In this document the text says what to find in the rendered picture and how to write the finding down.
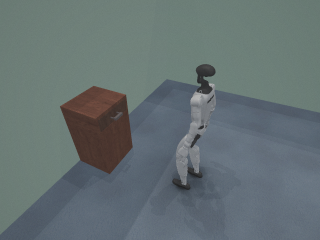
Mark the robot left shin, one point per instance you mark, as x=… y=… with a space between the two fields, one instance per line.
x=182 y=169

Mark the right robot hand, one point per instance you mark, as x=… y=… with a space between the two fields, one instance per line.
x=207 y=124

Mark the robot right upper arm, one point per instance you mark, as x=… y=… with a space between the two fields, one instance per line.
x=214 y=98

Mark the cabinet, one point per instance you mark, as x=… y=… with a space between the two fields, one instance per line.
x=102 y=150

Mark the robot left upper arm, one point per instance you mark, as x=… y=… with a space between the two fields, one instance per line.
x=196 y=103

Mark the handle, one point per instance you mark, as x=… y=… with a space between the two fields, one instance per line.
x=117 y=116

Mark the right robot forearm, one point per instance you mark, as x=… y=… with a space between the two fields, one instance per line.
x=211 y=111

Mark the left robot forearm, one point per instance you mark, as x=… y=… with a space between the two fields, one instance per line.
x=193 y=131

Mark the robot left foot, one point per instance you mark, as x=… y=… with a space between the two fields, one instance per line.
x=178 y=183

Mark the drawer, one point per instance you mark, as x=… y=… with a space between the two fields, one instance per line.
x=106 y=120

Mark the left robot hand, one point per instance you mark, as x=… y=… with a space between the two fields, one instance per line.
x=183 y=152

